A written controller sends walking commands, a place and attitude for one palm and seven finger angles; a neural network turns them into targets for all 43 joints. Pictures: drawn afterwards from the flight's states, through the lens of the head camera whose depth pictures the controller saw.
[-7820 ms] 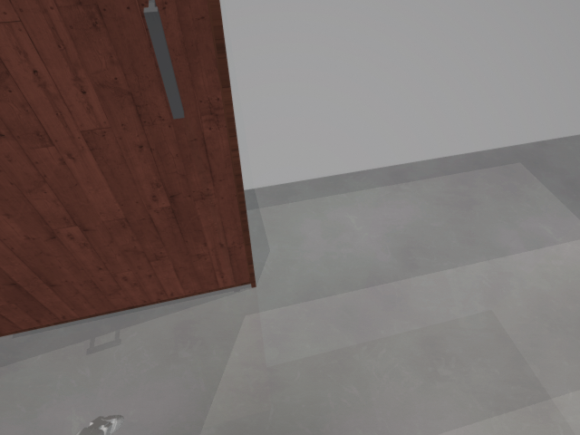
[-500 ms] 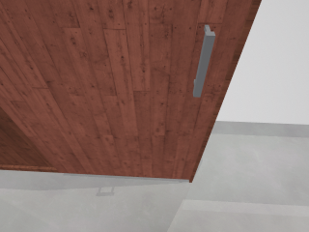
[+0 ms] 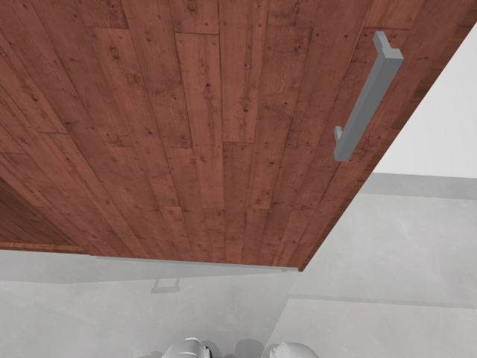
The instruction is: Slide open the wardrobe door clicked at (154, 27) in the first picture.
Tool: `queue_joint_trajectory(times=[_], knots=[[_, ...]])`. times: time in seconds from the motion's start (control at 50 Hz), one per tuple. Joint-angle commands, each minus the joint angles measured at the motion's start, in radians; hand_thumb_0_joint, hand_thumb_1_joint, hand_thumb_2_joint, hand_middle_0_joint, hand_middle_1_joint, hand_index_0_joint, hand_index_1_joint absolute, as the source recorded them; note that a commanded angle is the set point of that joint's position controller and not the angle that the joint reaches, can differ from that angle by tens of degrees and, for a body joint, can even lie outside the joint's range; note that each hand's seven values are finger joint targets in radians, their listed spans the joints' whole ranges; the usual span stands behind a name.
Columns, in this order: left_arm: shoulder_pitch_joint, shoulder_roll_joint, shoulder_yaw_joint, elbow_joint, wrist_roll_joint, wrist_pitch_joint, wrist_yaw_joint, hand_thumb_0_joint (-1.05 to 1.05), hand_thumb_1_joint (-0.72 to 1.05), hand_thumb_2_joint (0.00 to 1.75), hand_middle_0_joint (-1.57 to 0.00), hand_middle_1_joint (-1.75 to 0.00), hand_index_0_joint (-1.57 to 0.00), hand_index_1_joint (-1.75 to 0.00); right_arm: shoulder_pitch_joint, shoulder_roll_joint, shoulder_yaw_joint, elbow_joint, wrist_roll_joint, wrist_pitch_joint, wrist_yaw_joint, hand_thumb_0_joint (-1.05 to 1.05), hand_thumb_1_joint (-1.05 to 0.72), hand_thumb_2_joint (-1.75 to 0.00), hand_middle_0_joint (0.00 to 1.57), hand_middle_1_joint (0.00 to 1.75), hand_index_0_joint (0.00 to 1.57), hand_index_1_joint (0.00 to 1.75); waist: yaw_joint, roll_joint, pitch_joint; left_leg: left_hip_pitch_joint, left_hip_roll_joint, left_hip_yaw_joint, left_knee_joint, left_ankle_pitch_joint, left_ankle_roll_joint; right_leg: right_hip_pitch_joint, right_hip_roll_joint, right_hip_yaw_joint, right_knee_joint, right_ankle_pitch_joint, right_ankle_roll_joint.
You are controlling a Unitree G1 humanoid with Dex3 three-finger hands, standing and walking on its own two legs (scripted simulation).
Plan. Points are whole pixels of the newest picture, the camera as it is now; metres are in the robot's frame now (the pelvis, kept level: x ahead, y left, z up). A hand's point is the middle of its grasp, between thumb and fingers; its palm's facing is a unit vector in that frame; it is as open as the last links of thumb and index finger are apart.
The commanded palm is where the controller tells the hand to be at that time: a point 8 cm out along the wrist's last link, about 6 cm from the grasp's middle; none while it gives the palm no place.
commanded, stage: come to a stop and stand still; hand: right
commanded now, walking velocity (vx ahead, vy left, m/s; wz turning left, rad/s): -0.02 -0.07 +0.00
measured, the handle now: (358, 104) +0.46 -0.15 +0.18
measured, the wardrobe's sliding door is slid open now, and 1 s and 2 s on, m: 0.00 0.00 0.00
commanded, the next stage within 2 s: look again from close up in 1.14 s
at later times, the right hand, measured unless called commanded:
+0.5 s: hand out of the picture -0.05 -0.19 -0.16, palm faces +0.00 +0.98 -0.19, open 7.4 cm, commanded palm none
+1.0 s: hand out of the picture -0.07 -0.16 -0.17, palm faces -0.01 +0.99 -0.13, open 7.4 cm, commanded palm none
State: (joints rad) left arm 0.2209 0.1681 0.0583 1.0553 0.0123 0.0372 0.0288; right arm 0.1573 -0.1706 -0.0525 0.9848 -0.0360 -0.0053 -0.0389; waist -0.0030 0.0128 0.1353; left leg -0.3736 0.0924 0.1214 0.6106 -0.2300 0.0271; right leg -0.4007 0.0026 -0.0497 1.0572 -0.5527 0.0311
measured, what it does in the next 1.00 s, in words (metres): steps on the spot: right foot, then left foot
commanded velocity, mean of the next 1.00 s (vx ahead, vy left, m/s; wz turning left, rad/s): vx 0.00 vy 0.00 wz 0.00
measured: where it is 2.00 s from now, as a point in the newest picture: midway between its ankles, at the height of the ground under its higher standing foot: outside the picture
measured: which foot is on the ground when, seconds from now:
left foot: down 0.00-0.16, up 0.18-0.42, down 0.44-1.00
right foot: up 0.00-0.14, down 0.16-1.00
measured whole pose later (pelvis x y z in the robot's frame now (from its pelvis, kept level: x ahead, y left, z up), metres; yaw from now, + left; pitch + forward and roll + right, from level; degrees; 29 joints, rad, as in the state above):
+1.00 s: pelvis -0.05 -0.01 +0.01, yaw +2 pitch -2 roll +0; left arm 0.35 0.08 -0.01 1.16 0.02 0.00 0.02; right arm 0.33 -0.11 0.01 1.12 -0.01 -0.02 -0.03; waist 0.01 0.02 0.03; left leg -0.13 -0.02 0.04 0.42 -0.27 0.03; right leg -0.24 -0.02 -0.08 0.41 -0.15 -0.01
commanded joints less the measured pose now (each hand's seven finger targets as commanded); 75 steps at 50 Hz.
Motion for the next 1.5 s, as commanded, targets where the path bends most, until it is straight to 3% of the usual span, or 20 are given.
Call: queue_joint_trajectory(times=[0.0,0.08,0.1,0.12,0.14,0.16,0.22,0.34,0.38,0.42,0.46,0.64,1.04,1.06,1.08,1.12,1.16,1.24,1.36,1.48], knots=[[0.077,0.014,0.002,-0.057,0.002,0.001,-0.015,0.0,0.9,0.9,-0.2,-0.3,-0.2,-0.3,0.083,-0.176,-0.044,-0.049,-0.003,0.012,-0.014,0.0,-0.9,-0.9,0.2,0.3,0.2,0.3,-0.021,0.182,-0.189,0.109,0.262,-0.25,-0.23,0.426,0.177,0.032,-0.014,0.016,-0.119,0.07,0.004],[0.15,0.02,-0.001,-0.053,0.0,-0.018,-0.013,0.0,0.9,0.9,-0.2,-0.3,-0.2,-0.3,0.045,-0.171,-0.043,-0.069,0.005,0.028,-0.004,0.0,-0.9,-0.9,0.2,0.3,0.2,0.3,0.033,0.118,-0.169,-0.039,0.187,-0.225,-0.179,0.082,0.104,0.269,0.001,-0.035,-0.526,0.285,-0.012],[0.156,0.053,0.003,-0.055,0.001,-0.024,-0.009,0.0,0.9,0.9,-0.2,-0.3,-0.2,-0.3,0.051,-0.133,-0.033,-0.076,0.013,0.037,0.001,0.0,-0.9,-0.9,0.2,0.3,0.2,0.3,0.036,-0.003,-0.139,-0.098,0.114,-0.182,-0.102,-0.061,0.058,0.311,-0.044,0.017,-0.637,0.296,-0.027],[0.123,0.127,0.013,-0.088,0.016,-0.03,-0.008,0.0,0.9,0.9,-0.2,-0.3,-0.2,-0.3,0.06,-0.07,-0.025,-0.094,0.019,0.049,0.006,0.0,-0.9,-0.9,0.2,0.3,0.2,0.3,0.029,-0.275,-0.084,-0.152,-0.017,-0.077,0.06,-0.255,-0.013,0.197,-0.25,0.289,-0.795,0.269,-0.104],[0.051,0.175,0.014,-0.139,0.025,-0.022,-0.007,0.0,0.9,0.9,-0.2,-0.3,-0.2,-0.3,0.042,-0.067,-0.024,-0.105,0.018,0.055,0.006,0.0,-0.9,-0.9,0.2,0.3,0.2,0.3,0.021,-0.293,-0.044,-0.07,-0.063,-0.082,0.246,-0.316,-0.029,-0.025,-0.348,0.384,-0.879,0.219,-0.199],[0.002,0.16,0.012,-0.154,0.028,-0.029,-0.003,0.0,0.9,0.9,-0.2,-0.3,-0.2,-0.3,0.041,-0.063,-0.021,-0.103,0.007,0.061,0.002,0.0,-0.9,-0.9,0.2,0.3,0.2,0.3,0.002,-0.253,-0.037,-0.053,-0.063,-0.135,0.374,-0.295,-0.021,-0.082,-0.341,0.405,-0.892,0.242,-0.229],[-0.082,0.117,-0.005,-0.178,0.018,-0.039,0.003,0.0,0.9,0.9,-0.2,-0.3,-0.2,-0.3,0.148,-0.051,-0.021,-0.04,0.003,0.055,0.012,0.0,-0.9,-0.9,0.2,0.3,0.2,0.3,-0.049,-0.135,-0.1,-0.047,-0.061,-0.153,0.465,-0.159,-0.032,0.009,-0.215,0.203,-0.825,0.291,-0.19],[0.063,0.107,0.001,-0.114,0.013,-0.044,0.006,0.0,0.9,0.9,-0.2,-0.3,-0.2,-0.3,0.135,-0.016,0.015,-0.028,0.011,0.023,0.009,0.0,-0.9,-0.9,0.2,0.3,0.2,0.3,0.013,-0.096,-0.161,0.045,-0.046,-0.1,0.003,-0.228,-0.044,0.274,-0.234,0.217,-0.758,0.547,-0.214],[0.062,0.094,-0.008,-0.095,0.001,-0.052,0.005,0.0,0.9,0.9,-0.2,-0.3,-0.2,-0.3,0.204,-0.028,0.021,0.011,0.014,0.002,0.004,0.0,-0.9,-0.9,0.2,0.3,0.2,0.3,-0.016,-0.056,-0.198,0.182,-0.032,-0.118,-0.266,-0.004,-0.044,0.285,-0.185,0.168,-0.662,0.65,-0.158],[0.055,0.061,-0.017,-0.091,-0.013,-0.058,-0.001,0.0,0.9,0.9,-0.2,-0.3,-0.2,-0.3,0.21,-0.076,0.027,0.035,0.015,-0.013,-0.003,0.0,-0.9,-0.9,0.2,0.3,0.2,0.3,0.009,0.038,-0.168,0.212,0.071,-0.228,-0.26,0.233,0.003,0.221,-0.105,0.089,-0.64,0.519,-0.075],[0.05,0.052,-0.016,-0.067,-0.003,-0.046,-0.003,0.0,0.9,0.9,-0.2,-0.3,-0.2,-0.3,0.19,-0.065,0.03,0.048,0.016,-0.023,-0.002,0.0,-0.9,-0.9,0.2,0.3,0.2,0.3,0.016,0.167,-0.159,0.171,0.069,-0.243,-0.253,0.245,0.026,0.242,-0.085,0.056,-0.638,0.454,-0.052],[0.084,0.048,-0.04,0.031,0.0,-0.039,-0.004,0.0,0.9,0.9,-0.2,-0.3,-0.2,-0.3,0.22,-0.044,0.045,0.095,0.023,-0.01,0.001,0.0,-0.9,-0.9,0.2,0.3,0.2,0.3,0.006,-0.001,-0.014,0.056,0.019,-0.223,-0.34,-0.137,0.014,0.225,-0.096,0.078,-0.718,0.318,-0.047],[0.183,0.0,-0.044,0.079,0.001,-0.051,0.005,0.0,0.9,0.9,-0.2,-0.3,-0.2,-0.3,0.27,-0.002,0.047,0.124,0.025,-0.018,-0.005,0.0,-0.9,-0.9,0.2,0.3,0.2,0.3,0.002,-0.002,-0.024,0.096,0.002,-0.203,-0.313,-0.06,0.017,0.192,-0.109,0.075,-0.717,0.345,-0.044],[0.107,0.125,-0.031,-0.045,0.016,-0.056,-0.012,0.0,0.9,0.9,-0.2,-0.3,-0.2,-0.3,0.23,-0.193,0.05,0.037,0.005,-0.041,-0.006,0.0,-0.9,-0.9,0.2,0.3,0.2,0.3,0.031,-0.076,0.038,0.064,-0.01,-0.216,-0.294,0.012,0.027,0.186,-0.054,0.105,-0.643,0.406,-0.04],[0.12,0.091,-0.009,-0.057,0.013,-0.073,-0.001,0.0,0.9,0.9,-0.2,-0.3,-0.2,-0.3,0.214,-0.113,0.028,0.033,0.009,-0.04,-0.013,0.0,-0.9,-0.9,0.2,0.3,0.2,0.3,0.022,-0.081,-0.105,0.086,0.03,-0.219,-0.233,-0.051,0.026,0.178,-0.095,0.097,-0.572,0.351,-0.047],[0.155,0.044,-0.014,-0.07,0.011,-0.066,0.003,0.0,0.9,0.9,-0.2,-0.3,-0.2,-0.3,0.233,-0.072,0.038,0.016,0.009,-0.039,-0.015,0.0,-0.9,-0.9,0.2,0.3,0.2,0.3,0.031,0.039,-0.191,0.091,0.056,-0.261,-0.261,-0.045,0.041,0.168,-0.075,0.087,-0.494,0.348,-0.048],[0.165,0.033,-0.023,-0.086,0.014,-0.06,-0.004,0.0,0.9,0.9,-0.2,-0.3,-0.2,-0.3,0.226,-0.073,0.041,-0.01,0.008,-0.04,-0.019,0.0,-0.9,-0.9,0.2,0.3,0.2,0.3,0.032,0.125,-0.13,0.081,0.068,-0.277,-0.272,0.003,0.051,0.119,-0.061,0.062,-0.478,0.351,-0.048],[0.146,0.074,-0.014,-0.097,0.005,-0.066,0.001,0.0,0.9,0.9,-0.2,-0.3,-0.2,-0.3,0.237,-0.099,0.028,-0.031,0.01,-0.028,-0.02,0.0,-0.9,-0.9,0.2,0.3,0.2,0.3,0.02,-0.044,-0.059,0.057,0.004,-0.211,-0.183,0.083,0.039,0.138,-0.097,0.092,-0.551,0.472,-0.069],[0.094,0.145,-0.008,-0.125,0.004,-0.07,0.001,0.0,0.9,0.9,-0.2,-0.3,-0.2,-0.3,0.245,-0.134,0.028,-0.071,0.011,-0.018,-0.016,0.0,-0.9,-0.9,0.2,0.3,0.2,0.3,0.001,-0.043,-0.124,0.13,-0.02,-0.179,-0.142,0.152,0.017,0.187,-0.125,0.103,-0.562,0.652,-0.095],[0.021,0.202,-0.004,-0.153,0.006,-0.06,-0.009,0.0,0.9,0.9,-0.2,-0.3,-0.2,-0.3,0.19,-0.179,0.025,-0.103,0.008,-0.007,-0.006,0.0,-0.9,-0.9,0.2,0.3,0.2,0.3,0.007,-0.053,-0.077,0.11,-0.022,-0.182,-0.18,-0.004,0.01,0.141,-0.13,0.132,-0.666,0.363,-0.093]])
